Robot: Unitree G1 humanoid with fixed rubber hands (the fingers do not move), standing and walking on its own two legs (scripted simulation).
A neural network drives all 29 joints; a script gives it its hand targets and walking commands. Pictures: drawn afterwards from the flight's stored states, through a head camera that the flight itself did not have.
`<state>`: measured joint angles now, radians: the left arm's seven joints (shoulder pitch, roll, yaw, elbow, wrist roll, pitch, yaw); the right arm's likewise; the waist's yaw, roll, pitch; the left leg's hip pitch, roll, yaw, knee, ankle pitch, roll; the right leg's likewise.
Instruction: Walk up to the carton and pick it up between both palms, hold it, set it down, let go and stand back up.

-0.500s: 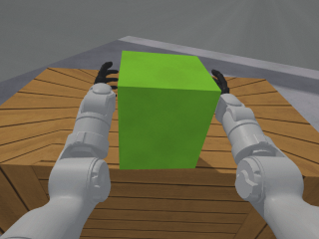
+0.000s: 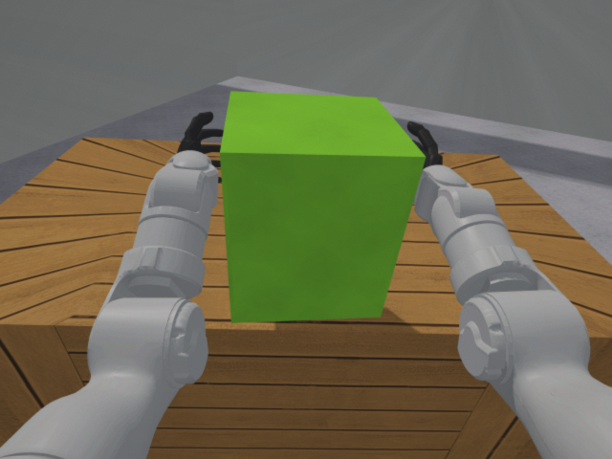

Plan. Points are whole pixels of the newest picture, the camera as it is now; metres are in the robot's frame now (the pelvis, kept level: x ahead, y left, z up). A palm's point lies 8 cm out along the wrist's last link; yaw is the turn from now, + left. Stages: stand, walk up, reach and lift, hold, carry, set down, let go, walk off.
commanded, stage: reach and lift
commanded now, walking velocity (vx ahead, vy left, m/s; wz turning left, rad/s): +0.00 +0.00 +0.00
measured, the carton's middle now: (306, 205) +0.40 +0.04 +0.20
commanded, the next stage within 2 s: hold in 0.82 s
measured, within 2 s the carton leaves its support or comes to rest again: neither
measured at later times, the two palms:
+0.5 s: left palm (199, 157) +0.38 +0.18 +0.27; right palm (434, 166) +0.40 -0.12 +0.27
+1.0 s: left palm (197, 141) +0.38 +0.18 +0.30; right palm (444, 146) +0.39 -0.12 +0.30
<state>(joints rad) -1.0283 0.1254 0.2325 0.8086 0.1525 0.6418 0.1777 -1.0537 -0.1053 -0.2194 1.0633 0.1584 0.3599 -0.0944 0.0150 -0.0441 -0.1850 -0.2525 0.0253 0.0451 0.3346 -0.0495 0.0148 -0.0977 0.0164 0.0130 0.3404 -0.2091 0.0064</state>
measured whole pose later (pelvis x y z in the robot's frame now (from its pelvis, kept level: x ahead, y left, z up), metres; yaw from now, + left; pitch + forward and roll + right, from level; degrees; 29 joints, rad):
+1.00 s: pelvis +0.00 +0.00 +0.00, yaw +0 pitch -2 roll -1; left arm -1.08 0.15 0.23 0.77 0.11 0.75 0.16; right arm -1.15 -0.16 -0.16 1.02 0.27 0.52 -0.16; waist 0.00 -0.03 -0.22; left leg -0.25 0.03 0.04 0.33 -0.05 0.01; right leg -0.10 0.02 0.01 0.34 -0.21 0.01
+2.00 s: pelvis +0.00 +0.00 +0.00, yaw +0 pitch -2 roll -1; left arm -1.11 0.16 0.23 0.76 0.12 0.81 0.14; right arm -1.19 -0.17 -0.15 1.00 0.30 0.61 -0.19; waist -0.01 -0.02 -0.24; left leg -0.25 0.03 0.04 0.33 -0.05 0.01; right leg -0.10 0.02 0.01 0.34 -0.21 0.01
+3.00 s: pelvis +0.00 -0.01 +0.00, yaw +0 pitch -2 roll -1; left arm -1.12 0.16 0.23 0.76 0.12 0.81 0.13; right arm -1.19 -0.17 -0.15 1.00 0.30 0.62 -0.20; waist -0.01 -0.02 -0.24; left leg -0.25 0.03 0.04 0.33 -0.05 0.01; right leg -0.10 0.02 0.01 0.34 -0.21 0.01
